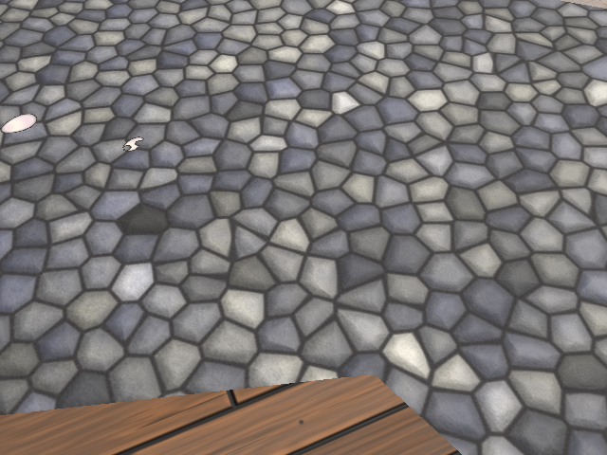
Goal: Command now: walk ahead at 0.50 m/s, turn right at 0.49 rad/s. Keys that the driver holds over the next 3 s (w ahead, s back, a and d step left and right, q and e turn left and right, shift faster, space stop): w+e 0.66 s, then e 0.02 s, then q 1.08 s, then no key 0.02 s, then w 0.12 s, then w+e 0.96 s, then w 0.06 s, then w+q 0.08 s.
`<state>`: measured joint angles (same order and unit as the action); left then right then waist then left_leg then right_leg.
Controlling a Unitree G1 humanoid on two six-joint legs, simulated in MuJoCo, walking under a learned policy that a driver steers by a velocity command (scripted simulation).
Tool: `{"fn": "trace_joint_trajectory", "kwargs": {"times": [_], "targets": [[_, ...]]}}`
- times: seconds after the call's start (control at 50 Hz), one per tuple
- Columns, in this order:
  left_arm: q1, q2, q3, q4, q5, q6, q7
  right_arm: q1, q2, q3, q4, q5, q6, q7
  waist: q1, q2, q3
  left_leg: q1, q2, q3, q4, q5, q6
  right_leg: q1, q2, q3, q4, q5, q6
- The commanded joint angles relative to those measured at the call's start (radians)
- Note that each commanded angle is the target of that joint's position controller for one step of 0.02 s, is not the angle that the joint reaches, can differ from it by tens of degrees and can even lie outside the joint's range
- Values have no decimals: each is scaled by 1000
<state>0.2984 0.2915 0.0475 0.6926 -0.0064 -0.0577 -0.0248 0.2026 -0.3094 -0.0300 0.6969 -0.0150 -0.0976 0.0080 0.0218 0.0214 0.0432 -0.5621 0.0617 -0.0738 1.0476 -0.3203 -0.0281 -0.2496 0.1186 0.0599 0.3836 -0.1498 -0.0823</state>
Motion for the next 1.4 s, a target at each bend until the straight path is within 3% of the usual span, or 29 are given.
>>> {"fn": "trace_joint_trajectory", "kwargs": {"times": [0.02, 0.14, 0.24, 0.26, 0.28, 0.3, 0.32, 0.34, 0.38, 0.44, 0.6, 0.7, 0.74, 0.78, 0.8, 0.82, 0.84, 0.86, 0.9, 0.96, 1.08, 1.22, 1.24, 1.26, 1.28, 1.3, 1.34, 1.36, 1.4], "targets": [[-34, 169, 47, -73, -6, -14, 20, -6, -75, -20, -66, -5, 3, -11, -25, -73, -49, -42, 9, 17, -145, 111, -47, 7, -247, 243, -171, 257, -203], [63, 182, 57, -24, -22, 8, 40, -203, -63, -15, -106, 15, -16, 4, 50, -101, -45, 98, -69, 4, -496, 404, -47, -2, -209, 259, -118, 96, -124], [45, 154, 55, -24, -18, 25, 43, -103, -126, -53, -83, 23, -34, 5, -30, -144, -73, 265, -64, -11, -615, 272, 29, 94, -229, 370, 47, 89, -70], [41, 111, 39, -33, -12, 23, 39, -7, -155, -67, -70, 10, -38, -3, -79, -119, -156, 445, -1, -49, -617, 251, 72, 49, -180, 327, 193, 91, -40], [70, 45, 16, -49, 9, 20, 37, 136, -209, -81, -59, 3, -35, -12, -119, 24, -297, 697, 180, -234, -607, 188, 130, -82, -98, 221, 478, -146, -1], [183, 30, 7, -85, -29, 11, 37, 187, -263, -96, -20, 1, -19, -3, -58, 360, -358, 905, 365, -701, -710, -87, 283, -424, -14, 116, 762, -459, 42], [168, 135, 27, -50, -37, 13, 41, 139, -163, -76, -44, 18, -15, 2, -77, 197, -253, 823, 347, -701, -755, -248, 257, -515, -97, 140, 870, -404, 60], [66, 172, 40, -59, -29, 19, 40, 108, -113, -63, -49, 18, -10, -2, -100, 106, -146, 720, 301, -526, -756, -189, 214, -530, -127, 114, 894, -312, 68], [-12, 145, 44, -77, -9, 24, 37, 44, -75, -49, -41, 6, -5, -3, -73, 36, -43, 550, 217, -311, -796, 58, 190, -488, -182, 87, 826, -202, 81], [-8, 90, 37, -91, -23, 35, 23, 35, -74, -50, -14, 6, -13, -5, -46, 100, -28, 468, 184, -155, -856, 188, 203, -437, -220, 48, 772, -151, 95], [-182, 42, 17, -142, -15, 23, -6, 55, -138, -68, 50, 15, -3, -11, -89, 31, 9, 514, 166, 120, -889, 419, 191, -440, -219, -20, 407, 157, 94], [-292, 40, 16, -197, -11, 17, -34, 109, -172, -75, 96, 37, 26, -14, -102, 34, 42, 596, 196, 190, -805, 666, 160, -369, -169, -95, 239, 99, 42], [-204, 72, 36, -186, 5, 10, -35, 120, -197, -77, 111, 49, 37, -19, -32, 67, -34, 613, 193, 191, -651, 987, 141, -196, -94, -122, 191, 39, -2], [30, 160, 74, -119, 16, 14, -8, 111, -163, -57, 109, 38, 31, -19, 102, 11, -179, 421, 117, 230, -320, 831, 71, 239, -126, -56, 94, 415, -63], [80, 248, 74, -114, 46, 24, 16, 203, -39, -12, 83, -15, 17, 2, 42, -269, -347, 53, -22, 214, 86, -169, 5, 653, -458, 285, 237, 1001, -221], [110, 199, 58, -132, 48, 23, 12, 271, -90, -9, 136, 29, 13, 13, 89, -220, -609, 4, -96, -45, 314, -437, -10, 728, -617, 529, 172, 936, -362], [73, 165, 52, -125, 38, 24, 7, 146, -181, -42, 120, 69, 19, 14, 117, -103, -504, -26, -44, -92, 317, -374, -4, 597, -537, 363, 127, 880, -299], [-4, 142, 42, -107, 20, 18, 6, 70, -150, -34, 84, 72, 26, 7, 73, -100, -339, -80, -3, -45, 233, -306, -5, 465, -478, 251, 86, 766, -239], [-113, 72, 20, -85, 19, 6, 6, 69, -113, -33, 106, 37, 63, -19, -7, -54, -171, 33, 45, -10, 115, -201, -27, 165, -404, 130, -33, 618, -182], [-217, 82, 30, -64, 39, -12, 4, 184, -66, -32, 136, 28, 105, -36, -84, -132, -136, 198, 31, 28, -17, -127, -75, -28, -387, -5, -88, 633, -190], [-221, 128, 51, -14, 28, 21, 47, 31, -76, -44, 57, 27, 141, -28, -36, -120, -118, 170, 49, 59, -169, 48, -41, -6, -417, -74, -157, 221, -167], [-228, 157, 65, 32, -16, 58, 51, 12, -82, -67, 7, 24, 152, 6, -54, -114, -94, 258, -9, 146, -472, 78, 37, 89, -432, -113, 2, 155, -80], [-181, 136, 62, 55, -19, 61, 51, 37, -107, -77, 12, 18, 149, 3, -56, -75, -98, 328, -25, 120, -568, 191, 68, 65, -387, -148, 89, 90, -22], [-145, 93, 52, 59, 7, 62, 48, 64, -202, -104, 5, 18, 144, -12, -36, 129, -101, 431, 108, -89, -668, 515, 132, -58, -284, -243, 322, -72, 71], [-223, 69, 41, -5, 35, 62, 54, 69, -298, -120, -16, -2, 134, -18, -52, 337, -85, 520, 320, -430, -704, 707, 344, -353, -107, -223, 567, -489, 157], [-282, 106, 51, -8, 31, 63, 57, 93, -238, -105, -18, -15, 111, -9, -100, 180, -154, 528, 315, -422, -709, 698, 397, -389, -108, -53, 742, -548, 151], [-247, 111, 60, 19, 4, 68, 63, 9, -199, -97, -28, 8, 83, -12, -45, 83, -147, 522, 219, -275, -688, 611, 299, -414, -141, 1, 766, -394, 128], [-245, 129, 67, 26, 12, 70, 71, -30, -171, -88, -35, 29, 86, -18, -34, 71, -136, 511, 204, -256, -688, 585, 267, -419, -151, 11, 734, -340, 130], [-240, 118, 68, 29, 11, 67, 71, -37, -155, -79, -44, 26, 93, -30, -18, 92, -158, 485, 171, -231, -686, 637, 258, -357, -130, 9, 735, -269, 141]]}}
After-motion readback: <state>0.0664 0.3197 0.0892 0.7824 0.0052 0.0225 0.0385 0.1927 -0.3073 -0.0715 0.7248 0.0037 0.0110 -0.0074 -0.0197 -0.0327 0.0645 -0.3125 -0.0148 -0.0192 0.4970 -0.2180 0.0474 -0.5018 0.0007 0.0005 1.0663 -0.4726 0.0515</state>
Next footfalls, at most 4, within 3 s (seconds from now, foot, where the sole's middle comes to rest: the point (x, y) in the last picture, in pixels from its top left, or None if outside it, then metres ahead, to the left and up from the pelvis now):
0.26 left None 0.33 0.14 -0.78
0.78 right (427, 432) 0.51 -0.21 -0.78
1.24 left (320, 394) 0.60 0.02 -0.78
1.74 right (421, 400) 0.59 -0.21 -0.78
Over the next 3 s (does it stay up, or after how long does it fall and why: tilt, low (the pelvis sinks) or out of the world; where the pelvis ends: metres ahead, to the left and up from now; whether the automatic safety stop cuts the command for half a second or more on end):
stays up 1.00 -0.15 0.00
